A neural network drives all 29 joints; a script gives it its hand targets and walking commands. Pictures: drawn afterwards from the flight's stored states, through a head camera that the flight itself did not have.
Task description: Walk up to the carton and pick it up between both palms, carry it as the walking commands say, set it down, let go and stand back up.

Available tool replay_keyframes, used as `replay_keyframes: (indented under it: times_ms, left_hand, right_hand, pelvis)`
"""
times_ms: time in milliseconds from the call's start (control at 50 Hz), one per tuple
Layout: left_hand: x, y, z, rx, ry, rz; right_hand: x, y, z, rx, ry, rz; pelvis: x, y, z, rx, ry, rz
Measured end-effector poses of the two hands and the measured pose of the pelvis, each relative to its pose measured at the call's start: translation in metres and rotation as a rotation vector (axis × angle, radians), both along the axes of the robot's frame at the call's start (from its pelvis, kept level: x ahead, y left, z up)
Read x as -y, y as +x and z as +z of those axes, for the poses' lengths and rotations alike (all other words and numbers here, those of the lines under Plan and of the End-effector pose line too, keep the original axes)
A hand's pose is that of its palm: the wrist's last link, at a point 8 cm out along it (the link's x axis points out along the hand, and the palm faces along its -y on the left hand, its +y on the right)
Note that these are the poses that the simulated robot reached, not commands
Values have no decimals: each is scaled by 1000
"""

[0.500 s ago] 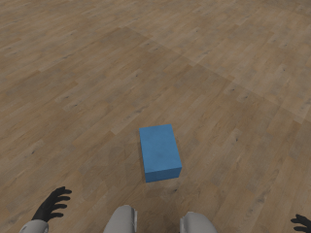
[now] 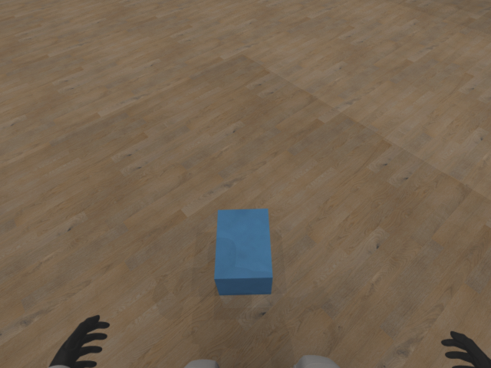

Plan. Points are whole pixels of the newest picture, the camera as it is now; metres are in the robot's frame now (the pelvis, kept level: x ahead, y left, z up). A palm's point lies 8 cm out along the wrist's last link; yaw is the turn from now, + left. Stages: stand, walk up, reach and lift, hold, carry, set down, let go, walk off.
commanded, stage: walk up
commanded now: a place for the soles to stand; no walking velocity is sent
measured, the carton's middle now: (244, 251) +0.60 +0.04 -0.66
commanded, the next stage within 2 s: none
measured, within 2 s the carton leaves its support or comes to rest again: neither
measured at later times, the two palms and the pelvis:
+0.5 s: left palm out of the picture +0.11 +0.33 -0.07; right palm out of the picture +0.11 -0.30 -0.08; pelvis +0.01 +0.01 +0.03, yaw +3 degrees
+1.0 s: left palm out of the picture +0.08 +0.35 -0.08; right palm (423, 347) +0.15 -0.26 -0.07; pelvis +0.03 +0.03 +0.03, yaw +3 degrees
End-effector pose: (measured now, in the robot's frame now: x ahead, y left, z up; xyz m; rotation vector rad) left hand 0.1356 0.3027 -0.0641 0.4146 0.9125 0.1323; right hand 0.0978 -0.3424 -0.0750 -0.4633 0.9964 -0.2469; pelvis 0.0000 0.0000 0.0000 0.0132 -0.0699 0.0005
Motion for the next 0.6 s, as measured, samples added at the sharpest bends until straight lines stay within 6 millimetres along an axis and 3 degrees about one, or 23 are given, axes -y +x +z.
replay_keyframes:
  times_ms: [120, 300, 600]
  left_hand:
    - [6, -7, 11, -15, -1, 23]
    - [-14, -13, 18, -31, 13, 97]
    - [-33, -30, -14, -144, -61, 203]
  right_hand:
    - [-11, 2, -4, -39, 80, 10]
    - [-26, 5, -8, -86, 116, -3]
    - [-56, 20, 2, -141, 94, -30]
  pelvis:
    - [8, -3, 15, -1, 3, 21]
    - [3, 2, 24, -8, -8, 35]
    - [-19, 17, 29, -20, -21, 46]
